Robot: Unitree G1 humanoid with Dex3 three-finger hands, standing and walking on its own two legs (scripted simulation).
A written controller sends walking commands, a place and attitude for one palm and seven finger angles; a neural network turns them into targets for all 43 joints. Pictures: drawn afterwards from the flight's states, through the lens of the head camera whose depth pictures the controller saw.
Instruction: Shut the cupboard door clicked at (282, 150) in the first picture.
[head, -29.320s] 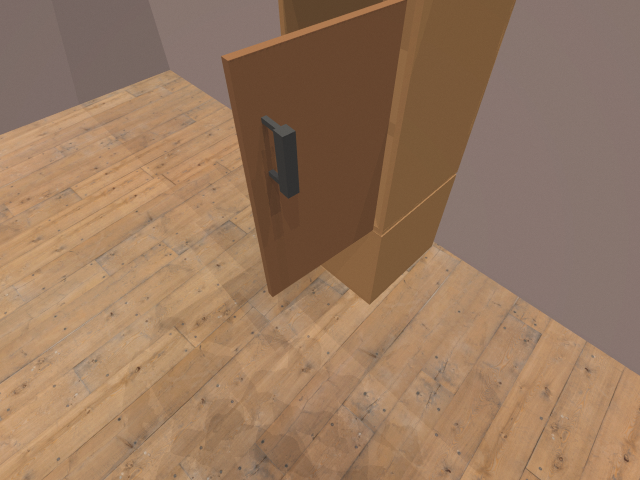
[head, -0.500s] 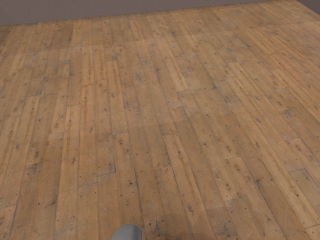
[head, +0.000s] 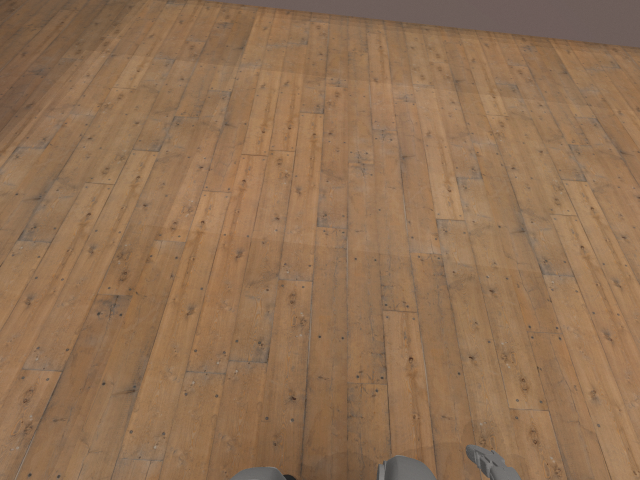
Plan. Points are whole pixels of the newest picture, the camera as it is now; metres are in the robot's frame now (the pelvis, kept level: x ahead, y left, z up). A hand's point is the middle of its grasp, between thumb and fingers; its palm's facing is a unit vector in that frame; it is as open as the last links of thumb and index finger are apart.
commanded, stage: turn to face it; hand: left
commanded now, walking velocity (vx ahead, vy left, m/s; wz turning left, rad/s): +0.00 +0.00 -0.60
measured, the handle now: out of the picture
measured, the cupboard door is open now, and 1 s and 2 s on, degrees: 54 54 54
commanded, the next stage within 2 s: none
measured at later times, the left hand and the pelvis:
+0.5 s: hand (221, 447) +0.17 +0.16 -0.17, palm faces -0.22 -0.95 -0.21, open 7.3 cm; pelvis +0.08 -0.02 +0.00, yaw -16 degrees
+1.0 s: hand (274, 337) +0.33 +0.10 -0.15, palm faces -0.56 -0.80 -0.23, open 7.4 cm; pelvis +0.11 +0.00 +0.00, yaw -35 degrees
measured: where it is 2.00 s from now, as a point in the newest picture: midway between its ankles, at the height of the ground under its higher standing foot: outside the picture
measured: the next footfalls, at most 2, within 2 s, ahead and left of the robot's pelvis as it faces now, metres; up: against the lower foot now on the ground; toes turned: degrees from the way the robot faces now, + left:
right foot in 0.24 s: +0.07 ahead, -0.15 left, +0.00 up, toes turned -13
left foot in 0.58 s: +0.19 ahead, +0.09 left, +0.00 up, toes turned -17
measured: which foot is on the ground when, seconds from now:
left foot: down 0.00-0.26, up 0.28-0.56, down 0.58-1.00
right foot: up 0.00-0.22, down 0.24-0.60, up 0.62-1.00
